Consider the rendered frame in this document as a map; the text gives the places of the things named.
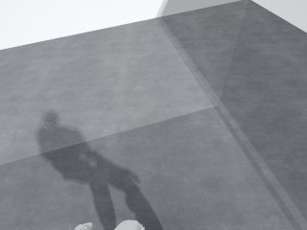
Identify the left robot thigh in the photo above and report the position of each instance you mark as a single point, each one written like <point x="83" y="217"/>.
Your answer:
<point x="130" y="225"/>

